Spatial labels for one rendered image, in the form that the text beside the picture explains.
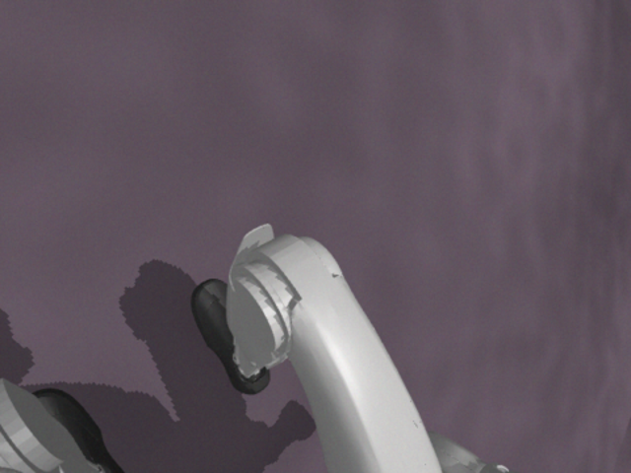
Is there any right robot foot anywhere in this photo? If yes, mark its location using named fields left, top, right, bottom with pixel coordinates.
left=191, top=279, right=270, bottom=395

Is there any left robot foot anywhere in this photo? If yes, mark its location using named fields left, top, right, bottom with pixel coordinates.
left=32, top=388, right=125, bottom=473

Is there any right robot hand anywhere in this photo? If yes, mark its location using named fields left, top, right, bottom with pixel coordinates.
left=427, top=432, right=487, bottom=473

